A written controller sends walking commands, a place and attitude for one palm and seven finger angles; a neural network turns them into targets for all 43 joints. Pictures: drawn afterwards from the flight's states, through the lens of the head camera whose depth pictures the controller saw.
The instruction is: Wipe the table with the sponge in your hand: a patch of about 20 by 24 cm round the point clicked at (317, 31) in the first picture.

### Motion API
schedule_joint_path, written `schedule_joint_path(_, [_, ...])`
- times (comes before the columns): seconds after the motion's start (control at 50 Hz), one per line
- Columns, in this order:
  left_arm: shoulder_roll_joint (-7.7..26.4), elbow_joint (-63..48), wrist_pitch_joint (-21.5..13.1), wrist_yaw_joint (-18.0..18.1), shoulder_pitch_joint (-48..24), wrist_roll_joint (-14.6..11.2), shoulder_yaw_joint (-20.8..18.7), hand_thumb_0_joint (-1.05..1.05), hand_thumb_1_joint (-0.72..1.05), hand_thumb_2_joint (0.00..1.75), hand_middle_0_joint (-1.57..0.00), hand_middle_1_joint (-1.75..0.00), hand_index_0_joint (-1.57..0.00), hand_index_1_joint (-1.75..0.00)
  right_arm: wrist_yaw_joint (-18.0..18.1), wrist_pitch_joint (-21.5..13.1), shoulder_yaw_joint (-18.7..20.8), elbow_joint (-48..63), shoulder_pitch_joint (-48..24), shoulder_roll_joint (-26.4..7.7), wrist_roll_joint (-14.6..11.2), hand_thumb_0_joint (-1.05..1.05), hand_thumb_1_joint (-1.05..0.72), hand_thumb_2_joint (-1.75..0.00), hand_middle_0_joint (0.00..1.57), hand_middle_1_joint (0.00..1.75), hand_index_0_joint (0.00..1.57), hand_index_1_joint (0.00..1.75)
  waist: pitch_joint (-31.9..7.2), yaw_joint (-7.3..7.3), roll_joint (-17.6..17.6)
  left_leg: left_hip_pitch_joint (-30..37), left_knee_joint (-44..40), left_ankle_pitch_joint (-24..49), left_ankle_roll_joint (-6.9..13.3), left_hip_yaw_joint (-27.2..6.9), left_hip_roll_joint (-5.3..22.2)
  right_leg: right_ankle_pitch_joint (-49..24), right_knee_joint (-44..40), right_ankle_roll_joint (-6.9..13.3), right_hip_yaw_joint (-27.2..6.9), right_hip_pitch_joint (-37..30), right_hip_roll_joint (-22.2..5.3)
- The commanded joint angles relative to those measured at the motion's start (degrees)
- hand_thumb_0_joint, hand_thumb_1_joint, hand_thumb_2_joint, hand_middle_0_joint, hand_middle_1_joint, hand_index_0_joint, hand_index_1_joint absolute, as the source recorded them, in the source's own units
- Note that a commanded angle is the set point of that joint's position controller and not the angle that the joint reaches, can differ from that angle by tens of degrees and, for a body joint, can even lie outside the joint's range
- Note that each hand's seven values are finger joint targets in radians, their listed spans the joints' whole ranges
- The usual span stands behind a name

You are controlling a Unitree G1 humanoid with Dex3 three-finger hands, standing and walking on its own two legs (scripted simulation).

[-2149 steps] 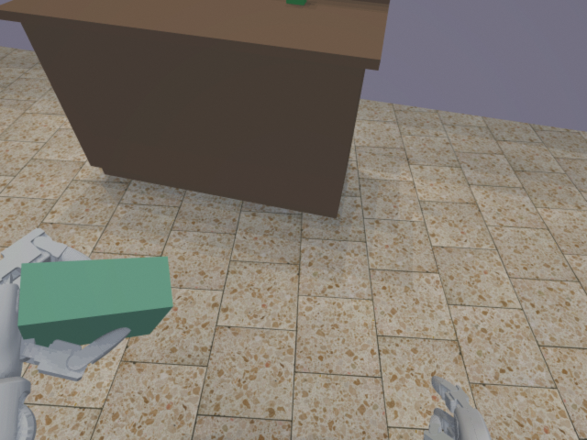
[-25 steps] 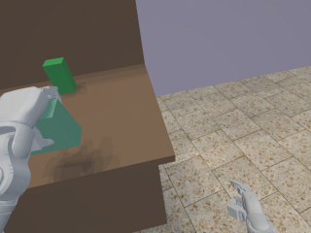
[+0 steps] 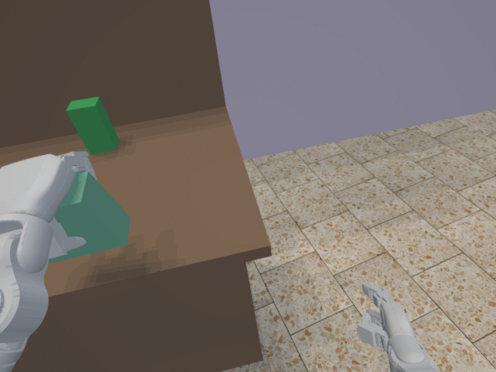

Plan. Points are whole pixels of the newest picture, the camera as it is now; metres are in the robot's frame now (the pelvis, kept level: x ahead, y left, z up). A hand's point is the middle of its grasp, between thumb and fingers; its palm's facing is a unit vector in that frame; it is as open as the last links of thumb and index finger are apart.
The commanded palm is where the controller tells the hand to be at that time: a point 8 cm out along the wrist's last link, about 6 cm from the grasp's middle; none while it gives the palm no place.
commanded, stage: bring the sponge back beside the body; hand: left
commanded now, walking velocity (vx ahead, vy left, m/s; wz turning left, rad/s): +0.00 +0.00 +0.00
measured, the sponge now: (75, 227) +0.23 +0.31 +0.16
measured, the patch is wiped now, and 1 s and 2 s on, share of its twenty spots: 1.00 1.00 1.00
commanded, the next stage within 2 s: step back with the hand held close in 0.78 s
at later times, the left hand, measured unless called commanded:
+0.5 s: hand (65, 229) +0.20 +0.28 +0.20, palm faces +0.26 -0.09 -0.96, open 9.6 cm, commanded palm +0.15 +0.29 +0.27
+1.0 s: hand (86, 220) +0.22 +0.26 +0.20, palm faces +0.35 -0.62 -0.70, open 9.6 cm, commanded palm +0.15 +0.29 +0.26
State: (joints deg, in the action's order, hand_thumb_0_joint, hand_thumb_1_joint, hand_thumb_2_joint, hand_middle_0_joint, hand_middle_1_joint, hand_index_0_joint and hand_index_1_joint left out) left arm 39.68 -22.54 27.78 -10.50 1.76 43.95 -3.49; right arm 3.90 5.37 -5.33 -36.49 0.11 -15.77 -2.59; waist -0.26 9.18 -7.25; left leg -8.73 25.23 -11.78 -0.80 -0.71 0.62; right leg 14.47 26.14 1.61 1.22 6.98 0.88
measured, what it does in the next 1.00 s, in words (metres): stands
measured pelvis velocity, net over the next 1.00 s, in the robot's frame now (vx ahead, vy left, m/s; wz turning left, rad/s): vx -0.01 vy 0.01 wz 0.00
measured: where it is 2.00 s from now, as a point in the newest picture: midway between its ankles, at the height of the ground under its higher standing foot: outside the picture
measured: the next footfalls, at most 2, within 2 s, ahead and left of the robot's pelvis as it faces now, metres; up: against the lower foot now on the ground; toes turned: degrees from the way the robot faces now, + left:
left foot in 1.54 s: -0.02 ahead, +0.17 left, +0.00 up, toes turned -1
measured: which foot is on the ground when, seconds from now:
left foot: down 0.00-1.00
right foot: down 0.00-1.00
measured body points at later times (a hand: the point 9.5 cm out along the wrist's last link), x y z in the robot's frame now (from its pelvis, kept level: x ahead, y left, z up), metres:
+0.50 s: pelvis -0.01 +0.00 +0.00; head -0.04 -0.06 +0.44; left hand +0.18 +0.28 +0.25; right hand +0.26 -0.18 -0.07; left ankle +0.03 +0.13 -0.74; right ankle +0.00 -0.10 -0.74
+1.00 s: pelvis -0.01 +0.01 +0.00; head -0.03 -0.03 +0.45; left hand +0.19 +0.29 +0.23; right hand +0.25 -0.18 -0.06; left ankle +0.02 +0.13 -0.74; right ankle +0.00 -0.10 -0.74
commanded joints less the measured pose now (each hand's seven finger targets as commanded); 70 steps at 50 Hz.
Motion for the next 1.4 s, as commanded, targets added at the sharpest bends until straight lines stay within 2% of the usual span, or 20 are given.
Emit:
schedule_joint_path(0.0, [15.84,-13.66,0.01,2.41,-12.86,1.13,-11.67,0.0,0.1,1.3,-1.2,-1.6,-1.2,-1.6,0.54,-3.68,2.4,11.42,-15.1,-5.11,0.18,0.0,-0.9,-0.9,0.2,0.3,0.2,0.3,-11.55,0.31,0.9,1.46,-2.23,9.31,1.9,0.32,-2.87,-8.38,-4.02,0.63,-4.29,-3.95,1.03])
schedule_joint_path(0.04, [12.87,-11.31,0.11,2.5,-9.93,0.72,-9.72,0.0,0.1,1.3,-1.2,-1.6,-1.2,-1.6,0.63,-3.9,2.26,10.81,-14.19,-4.51,0.06,0.0,-0.9,-0.9,0.2,0.3,0.2,0.3,-8.53,-0.37,2.59,0.98,-2.23,8.32,2.05,0.85,-2.77,-6.86,-4.54,0.04,-3.39,-2.35,0.91])
schedule_joint_path(0.2, [16.21,-18.08,-0.68,4.62,-8.83,1.28,-13.71,0.0,0.1,1.3,-1.2,-1.6,-1.2,-1.6,0.84,-4.37,2.74,11.25,-14.81,-4.83,0.63,0.0,-0.9,-0.9,0.2,0.3,0.2,0.3,-9.85,0.64,0.62,1.79,-1.87,7.99,1.75,0.47,-2.83,-5.64,-4.68,0.76,-5.55,-2.68,1.18])
schedule_joint_path(0.44, [10.66,-15.87,0.2,6.36,-2.4,-0.72,-11.09,0.0,0.1,1.3,-1.2,-1.6,-1.2,-1.6,0.59,-4.81,2.36,10.93,-13.67,-4.14,0.55,0.0,-0.9,-0.9,0.2,0.3,0.2,0.3,-5.39,-0.1,4.03,0.8,-2.08,5.26,1.8,1.09,-2.5,-2.26,-5.79,-0.08,-5.12,-0.63,1.06])
schedule_joint_path(0.6, [13.57,-20.24,0.23,6.99,-7.91,0.73,-12.16,0.0,0.1,1.3,-1.2,-1.6,-1.2,-1.6,1.05,-4.95,2.5,11.1,-15.04,-4.46,0.75,0.0,-0.9,-0.9,0.2,0.3,0.2,0.3,-7.78,0.37,-0.23,2.11,-2.8,5.37,1.59,0.56,-2.65,-1.78,-5.92,0.79,-5.91,-1.75,1.43])
schedule_joint_path(0.8, [12.5,-19.2,0.84,6.87,-5.14,-0.03,-12.21,0.0,0.1,1.3,-1.2,-1.6,-1.2,-1.6,0.49,-4.38,2.53,11.07,-14.91,-4.64,0.52,0.0,-0.9,-0.9,0.2,0.3,0.2,0.3,-7.32,0.5,0.75,1.36,-3.49,6.11,1.39,0.33,-2.25,-3.34,-5.38,0.9,-5.24,-2.47,1.64])
schedule_joint_path(0.86, [10.84,-17.86,0.96,6.73,-3.11,-0.33,-11.24,0.0,0.1,1.3,-1.2,-1.6,-1.2,-1.6,0.16,-4.08,2.5,10.82,-14.35,-4.62,0.52,0.0,-0.9,-0.9,0.2,0.3,0.2,0.3,-6.71,0.46,2.67,1.02,-3.79,6.62,1.49,0.45,-2.14,-4.35,-5.14,0.47,-4.13,-2.67,1.43])
schedule_joint_path(0.88, [-0.11,-8.84,2.16,6.3,-2.68,0.53,-0.99,0.0,0.1,1.3,-1.2,-1.6,-1.2,-1.6,0.36,-4.2,2.08,10.16,-13.71,-4.34,0.24,0.0,-0.9,-0.9,0.2,0.3,0.2,0.3,-1.04,-1.76,4.23,-0.42,-3.95,4.64,1.47,1.13,-2.19,-2.24,-5.96,0.11,-2.61,1.2,1.45])
schedule_joint_path(0.9, [-4.14,-21.3,-12.91,10.79,-20.95,-42.51,-18.0,0.0,0.1,1.3,-1.2,-1.6,-1.2,-1.6,-0.91,-5.59,4.21,20.78,-3.92,-3.64,-0.47,0.0,-0.9,-0.9,0.2,0.3,0.2,0.3,10.56,-9.24,10.3,-0.02,0.33,-8.68,2.53,-0.59,-1.24,2.54,-14.01,-0.94,-8.29,16.16,0.91])
schedule_joint_path(0.92, [-0.12,-7.99,-17.26,12.96,-3.64,-43.86,-20.71,0.0,0.1,1.3,-1.2,-1.6,-1.2,-1.6,-0.63,-6.42,3.08,15.85,-2.29,-4.99,0.81,0.0,-0.9,-0.9,0.2,0.3,0.2,0.3,2.02,-6.71,18.7,-0.08,4.87,-10.64,3.08,-1.44,-1.58,5.19,-13.08,0.23,-8.72,16.91,-1.88])
schedule_joint_path(0.96, [-0.57,-16.38,-21.12,14.71,-0.08,-45.62,-22.37,0.0,0.1,1.3,-1.2,-1.6,-1.2,-1.6,-0.83,-5.11,4.51,15.83,-0.22,-4.04,0.53,0.0,-0.9,-0.9,0.2,0.3,0.2,0.3,-2.62,-7.37,23.57,0.53,12.44,-8.27,2.74,-1.55,-2.16,5.63,-12.79,1.53,-10.36,18.13,-7.9])
schedule_joint_path(1.0, [3.17,-31.6,-26.35,16.79,-0.38,-46.74,-26.52,0.0,0.1,1.3,-1.2,-1.6,-1.2,-1.6,-0.05,-5.17,4.07,15.03,1.04,-3.84,1.28,0.0,-0.9,-0.9,0.2,0.3,0.2,0.3,-10.2,-7.89,9.42,1.93,9.0,-0.46,2.37,-1.42,-0.36,-8.23,-6.23,2.24,-9.34,11.94,-10.42])
schedule_joint_path(1.04, [-0.29,-36.52,-29.33,18.43,7.35,-47.45,-26.97,0.0,0.1,1.3,-1.2,-1.6,-1.2,-1.6,0.28,-5.5,4.81,15.99,0.79,-4.76,1.95,0.0,-0.9,-0.9,0.2,0.3,0.2,0.3,-15.3,-6.72,-6.67,1.14,1.45,17.61,2.34,-6.36,4.69,-18.47,4.75,0.09,-3.19,4.92,-5.19])
schedule_joint_path(1.1, [0.8,-39.47,-31.86,19.77,15.5,-47.47,-31.11,0.0,0.1,1.3,-1.2,-1.6,-1.2,-1.6,-0.39,-5.88,5.83,15.78,2.54,-4.16,2.43,0.0,-0.9,-0.9,0.2,0.3,0.2,0.3,-15.79,-6.44,-14.29,1.35,-1.2,36.75,3.09,-11.34,9.34,2.18,13.42,-2.31,-0.17,8.02,-0.67])
schedule_joint_path(1.16, [-2.8,-34.65,-34.4,20.01,14.12,-47.38,-29.93,0.0,0.1,1.3,-1.2,-1.6,-1.2,-1.6,-1.34,-6.8,6.23,12.38,4.37,-3.28,3.32,0.0,-0.9,-0.9,0.2,0.3,0.2,0.3,-12.9,-8.12,-9.71,-0.48,-1.22,39.38,3.76,-10.9,11.05,8.21,14.17,-2.5,-0.12,9.91,0.42])
schedule_joint_path(1.24, [-5.24,-23.05,-36.07,19.18,15.29,-47.8,-29.19,0.0,0.1,1.3,-1.2,-1.6,-1.2,-1.6,-1.16,-7.54,7.42,10.32,5.94,-4.18,2.35,0.0,-0.9,-0.9,0.2,0.3,0.2,0.3,-11.96,-9.23,-0.86,-2.4,3.03,33.48,2.72,-9.71,10.28,-4.07,1.16,-1.83,-1.68,4.96,-0.59])
schedule_joint_path(1.3, [-4.71,-19.1,-36.83,19.06,16.35,-48.12,-29.1,0.0,0.1,1.3,-1.2,-1.6,-1.2,-1.6,-0.92,-6.81,8.0,11.16,5.41,-3.98,1.04,0.0,-0.9,-0.9,0.2,0.3,0.2,0.3,-14.62,-10.17,12.52,-9.57,14.75,16.33,0.32,-3.82,4.32,-35.68,-0.72,2.81,-12.37,1.45,-12.83])
schedule_joint_path(1.32, [-4.57,-19.18,-37.06,18.95,17.89,-48.48,-29.09,0.0,0.1,1.3,-1.2,-1.6,-1.2,-1.6,-0.74,-6.9,8.36,10.98,5.63,-3.51,0.69,0.0,-0.9,-0.9,0.2,0.3,0.2,0.3,-14.68,-9.86,17.36,-13.04,21.4,-0.17,-0.48,-1.6,1.41,-45.32,-0.86,4.81,-13.99,0.08,-16.58])
schedule_joint_path(1.34, [-3.94,-19.88,-37.58,18.83,19.1,-48.47,-29.68,0.0,0.1,1.3,-1.2,-1.6,-1.2,-1.6,-0.45,-7.25,8.4,11.88,5.6,-3.16,0.42,0.0,-0.9,-0.9,0.2,0.3,0.2,0.3,-14.21,-9.12,19.73,-17.19,26.95,-12.47,-0.08,-1.89,0.36,-48.47,-0.72,5.57,-14.18,-0.24,-18.99])
schedule_joint_path(1.38, [-2.64,-23.99,-38.41,19.06,20.46,-48.19,-30.92,0.0,0.1,1.3,-1.2,-1.6,-1.2,-1.6,0.01,-7.84,7.67,12.72,5.61,-2.04,0.46,0.0,-0.9,-0.9,0.2,0.3,0.2,0.3,-12.39,-8.54,16.67,-18.22,30.15,-14.55,0.58,-3.44,1.44,-42.6,-0.38,5.56,-13.15,3.14,-19.36])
